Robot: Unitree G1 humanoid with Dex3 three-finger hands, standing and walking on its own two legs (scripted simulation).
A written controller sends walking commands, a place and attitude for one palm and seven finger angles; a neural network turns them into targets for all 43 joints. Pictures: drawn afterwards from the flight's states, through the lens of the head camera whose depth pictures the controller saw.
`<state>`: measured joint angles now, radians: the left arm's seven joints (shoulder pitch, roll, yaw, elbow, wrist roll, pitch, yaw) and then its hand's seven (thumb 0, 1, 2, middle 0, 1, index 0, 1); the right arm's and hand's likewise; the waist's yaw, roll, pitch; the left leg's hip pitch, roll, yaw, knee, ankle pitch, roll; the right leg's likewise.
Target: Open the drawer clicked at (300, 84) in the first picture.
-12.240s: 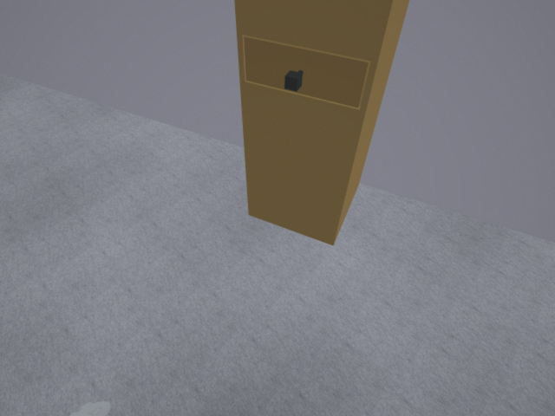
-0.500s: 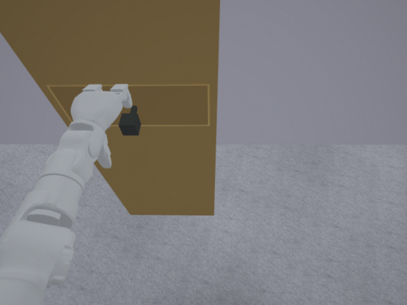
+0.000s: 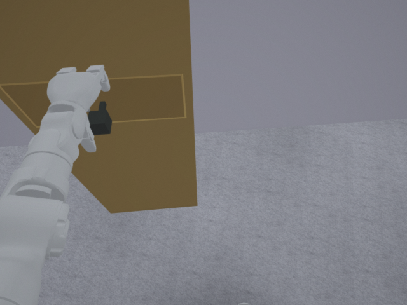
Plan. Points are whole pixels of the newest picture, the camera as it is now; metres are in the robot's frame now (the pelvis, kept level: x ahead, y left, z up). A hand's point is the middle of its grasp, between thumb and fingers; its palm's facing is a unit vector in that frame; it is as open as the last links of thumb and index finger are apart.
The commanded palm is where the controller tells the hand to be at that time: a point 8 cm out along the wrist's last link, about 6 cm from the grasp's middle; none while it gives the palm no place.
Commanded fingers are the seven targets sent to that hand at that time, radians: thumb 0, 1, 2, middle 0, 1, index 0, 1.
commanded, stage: move the hooked fingers above the handle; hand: left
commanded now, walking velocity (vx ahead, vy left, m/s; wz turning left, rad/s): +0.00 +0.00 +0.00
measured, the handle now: (101, 115) +0.53 +0.22 +0.01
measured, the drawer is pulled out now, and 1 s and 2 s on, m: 0.00 0.00 0.00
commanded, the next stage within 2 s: lower the fingers behind the handle in 0.50 s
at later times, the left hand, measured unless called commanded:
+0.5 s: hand (87, 110) +0.50 +0.22 +0.08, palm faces -0.05 -0.03 -1.00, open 13.8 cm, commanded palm +0.48 +0.22 +0.14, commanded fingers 0.00 -0.50 0.30 -0.30 -1.20 -0.30 -1.20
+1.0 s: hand (88, 119) +0.49 +0.22 +0.05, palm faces -0.05 -0.04 -1.00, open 13.8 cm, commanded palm +0.48 +0.23 +0.11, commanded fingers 0.00 -0.50 0.30 -0.30 -1.20 -0.30 -1.20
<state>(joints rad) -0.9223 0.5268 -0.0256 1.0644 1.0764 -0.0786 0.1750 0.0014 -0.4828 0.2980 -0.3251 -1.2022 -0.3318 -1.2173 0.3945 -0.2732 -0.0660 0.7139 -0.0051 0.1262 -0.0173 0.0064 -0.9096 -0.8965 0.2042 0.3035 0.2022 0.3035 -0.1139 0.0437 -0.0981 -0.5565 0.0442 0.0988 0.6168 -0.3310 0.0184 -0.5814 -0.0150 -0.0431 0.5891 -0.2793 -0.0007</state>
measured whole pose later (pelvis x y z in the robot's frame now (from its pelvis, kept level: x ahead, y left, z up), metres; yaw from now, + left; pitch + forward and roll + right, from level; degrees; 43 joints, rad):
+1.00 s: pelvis +0.00 +0.00 -0.01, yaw +1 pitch +17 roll -1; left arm -0.89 0.52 -0.03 1.06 1.09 -0.12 0.23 0.00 -0.48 0.30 -0.32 -1.20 -0.32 -1.20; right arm 0.37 -0.27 -0.07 0.72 -0.02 0.12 -0.01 0.01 -0.91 -0.90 0.21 0.30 0.20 0.30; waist -0.11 0.04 -0.11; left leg -0.61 0.04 0.08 0.67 -0.36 0.02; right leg -0.63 -0.02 -0.06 0.63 -0.30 0.00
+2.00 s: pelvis -0.01 +0.01 -0.02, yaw +0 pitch +21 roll -2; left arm -0.91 0.50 -0.02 1.15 1.12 -0.06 0.34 0.00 -0.48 0.30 -0.32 -1.20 -0.31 -1.20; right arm 0.38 -0.26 -0.06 0.74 -0.04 0.10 0.00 0.00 -0.91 -0.90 0.21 0.30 0.20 0.30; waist -0.15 0.05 -0.13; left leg -0.79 0.05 0.08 0.83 -0.41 0.04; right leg -0.79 -0.02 -0.05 0.76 -0.33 0.01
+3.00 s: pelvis -0.01 +0.01 -0.02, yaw +1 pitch +21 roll -2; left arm -0.89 0.49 -0.01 1.14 1.12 -0.08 0.34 0.01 0.46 0.73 -0.41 -1.34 -0.25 -1.34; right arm 0.35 -0.26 -0.06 0.73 -0.03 0.10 -0.01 0.00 -0.91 -0.90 0.21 0.30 0.20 0.30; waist -0.14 0.04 -0.13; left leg -0.76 0.05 0.07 0.80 -0.40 0.03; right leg -0.77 -0.02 -0.06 0.74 -0.34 0.01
